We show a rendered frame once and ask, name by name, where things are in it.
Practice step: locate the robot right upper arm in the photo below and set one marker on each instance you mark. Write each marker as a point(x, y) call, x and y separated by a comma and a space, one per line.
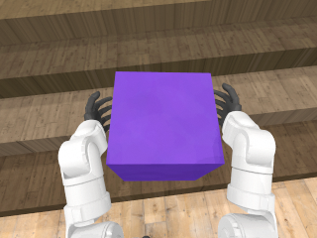
point(241, 225)

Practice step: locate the left robot forearm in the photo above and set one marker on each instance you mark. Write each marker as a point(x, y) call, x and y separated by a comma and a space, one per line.
point(82, 176)

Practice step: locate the right robot forearm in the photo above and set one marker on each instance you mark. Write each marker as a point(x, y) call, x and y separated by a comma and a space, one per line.
point(252, 166)

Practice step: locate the robot right hand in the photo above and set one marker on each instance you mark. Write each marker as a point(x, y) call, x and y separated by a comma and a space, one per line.
point(231, 104)

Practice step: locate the carton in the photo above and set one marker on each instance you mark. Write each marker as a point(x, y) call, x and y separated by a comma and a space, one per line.
point(164, 126)

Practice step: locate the robot left hand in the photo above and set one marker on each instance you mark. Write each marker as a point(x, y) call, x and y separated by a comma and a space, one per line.
point(92, 112)

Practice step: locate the robot left upper arm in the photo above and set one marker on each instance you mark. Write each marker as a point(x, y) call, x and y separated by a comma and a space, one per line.
point(107, 229)

